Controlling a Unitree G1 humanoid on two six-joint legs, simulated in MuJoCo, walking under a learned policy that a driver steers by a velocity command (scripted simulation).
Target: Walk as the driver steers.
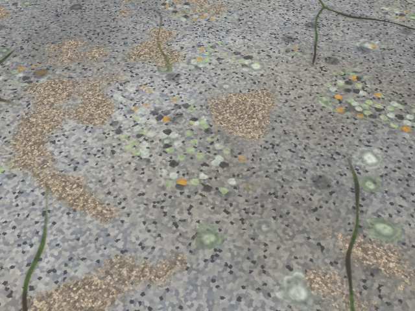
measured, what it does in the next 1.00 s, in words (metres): walks ahead, turning right: right foot, then left foot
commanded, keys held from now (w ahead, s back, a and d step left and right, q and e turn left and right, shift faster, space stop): w+shift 0.54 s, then w+e+shift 0.46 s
